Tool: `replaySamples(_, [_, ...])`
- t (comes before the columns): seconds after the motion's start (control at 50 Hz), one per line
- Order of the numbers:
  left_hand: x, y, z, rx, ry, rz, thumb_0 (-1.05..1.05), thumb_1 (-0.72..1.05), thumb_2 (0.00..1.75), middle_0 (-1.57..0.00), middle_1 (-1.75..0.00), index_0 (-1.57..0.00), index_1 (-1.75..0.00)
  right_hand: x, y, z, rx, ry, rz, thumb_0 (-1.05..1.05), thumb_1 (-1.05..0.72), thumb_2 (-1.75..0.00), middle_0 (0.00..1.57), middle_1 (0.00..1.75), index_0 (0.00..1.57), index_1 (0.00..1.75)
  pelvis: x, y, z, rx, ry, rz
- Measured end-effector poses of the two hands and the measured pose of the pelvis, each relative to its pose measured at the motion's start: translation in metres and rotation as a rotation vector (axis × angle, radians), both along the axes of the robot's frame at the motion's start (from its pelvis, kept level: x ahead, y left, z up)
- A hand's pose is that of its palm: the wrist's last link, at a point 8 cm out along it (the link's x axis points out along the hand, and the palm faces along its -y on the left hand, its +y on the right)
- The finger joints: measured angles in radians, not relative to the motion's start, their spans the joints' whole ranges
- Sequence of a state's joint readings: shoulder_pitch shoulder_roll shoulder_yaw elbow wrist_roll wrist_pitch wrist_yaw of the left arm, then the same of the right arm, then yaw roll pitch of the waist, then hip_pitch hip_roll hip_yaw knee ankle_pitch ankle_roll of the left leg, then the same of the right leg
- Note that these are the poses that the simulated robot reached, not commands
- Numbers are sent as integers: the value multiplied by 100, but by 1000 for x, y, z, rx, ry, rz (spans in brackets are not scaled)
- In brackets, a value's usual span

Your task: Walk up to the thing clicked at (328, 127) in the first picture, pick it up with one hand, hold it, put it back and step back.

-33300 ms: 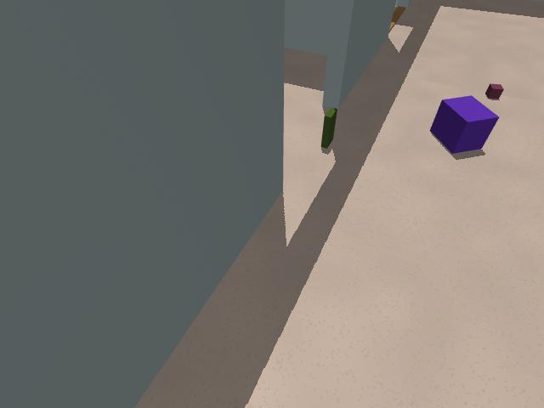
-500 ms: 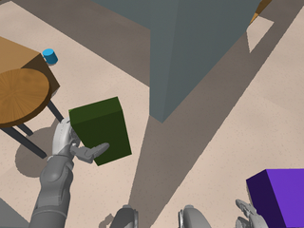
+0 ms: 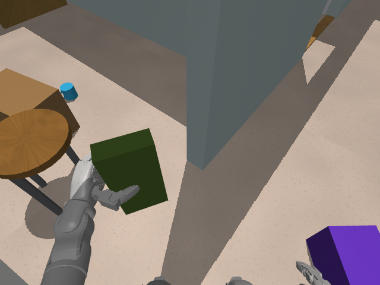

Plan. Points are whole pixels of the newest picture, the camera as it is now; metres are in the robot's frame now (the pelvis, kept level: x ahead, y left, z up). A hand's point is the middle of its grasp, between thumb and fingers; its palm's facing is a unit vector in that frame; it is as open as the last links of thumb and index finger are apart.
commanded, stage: lift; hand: left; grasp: from the side
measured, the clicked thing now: (136, 177) +0.35 +0.13 +0.04
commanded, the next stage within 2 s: hold in 0.22 s
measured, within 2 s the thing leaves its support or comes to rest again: neither
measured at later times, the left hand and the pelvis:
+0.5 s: hand (121, 174) +0.34 +0.16 +0.07, palm faces -0.06 -1.00 +0.01, open 8.6 cm; pelvis +0.01 -0.01 +0.02, yaw +0 degrees
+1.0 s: hand (118, 174) +0.33 +0.16 +0.08, palm faces -0.05 -1.00 +0.01, open 8.6 cm; pelvis +0.01 -0.01 +0.02, yaw +0 degrees
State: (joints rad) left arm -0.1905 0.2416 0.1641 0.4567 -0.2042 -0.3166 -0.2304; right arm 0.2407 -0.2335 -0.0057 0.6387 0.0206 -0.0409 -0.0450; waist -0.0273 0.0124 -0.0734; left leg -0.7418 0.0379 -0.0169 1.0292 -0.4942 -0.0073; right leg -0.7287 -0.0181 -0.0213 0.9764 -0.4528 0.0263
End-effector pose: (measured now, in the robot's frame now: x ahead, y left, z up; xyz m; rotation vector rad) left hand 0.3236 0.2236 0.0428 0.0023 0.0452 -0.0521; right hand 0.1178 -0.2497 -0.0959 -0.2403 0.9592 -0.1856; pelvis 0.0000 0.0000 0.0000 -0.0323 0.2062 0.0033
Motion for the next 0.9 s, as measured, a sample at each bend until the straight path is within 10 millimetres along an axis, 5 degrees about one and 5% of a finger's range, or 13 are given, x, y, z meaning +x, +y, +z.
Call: replaySamples(0.9, [-9, -14, 36, -4, -23, -8, 0, -28, 100, -88, -117, -88, -116, 11, -11, 23, 13, -42, -10, 1, -90, -89, 20, 30, 20, 30, 7, -12, 24, 17, -90, -1])
